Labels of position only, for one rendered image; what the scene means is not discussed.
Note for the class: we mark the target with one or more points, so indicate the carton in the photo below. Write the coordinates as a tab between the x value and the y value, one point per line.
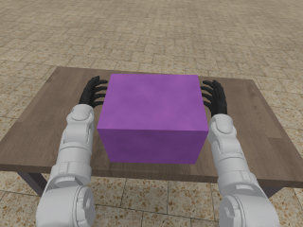
153	119

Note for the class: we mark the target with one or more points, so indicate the right robot hand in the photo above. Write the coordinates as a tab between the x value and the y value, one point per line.
217	103

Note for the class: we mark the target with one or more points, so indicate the robot right upper arm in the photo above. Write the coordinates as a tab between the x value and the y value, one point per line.
237	210

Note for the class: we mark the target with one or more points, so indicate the left robot hand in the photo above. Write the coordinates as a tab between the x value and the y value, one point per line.
89	95

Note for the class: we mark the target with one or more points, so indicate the robot left upper arm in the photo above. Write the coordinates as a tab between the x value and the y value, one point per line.
71	206

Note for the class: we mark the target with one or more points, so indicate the table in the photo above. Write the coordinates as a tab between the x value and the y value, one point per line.
31	146

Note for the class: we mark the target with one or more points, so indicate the robot right forearm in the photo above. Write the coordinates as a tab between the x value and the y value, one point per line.
234	176

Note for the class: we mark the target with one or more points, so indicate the robot left forearm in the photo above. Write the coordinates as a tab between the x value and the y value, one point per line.
74	156

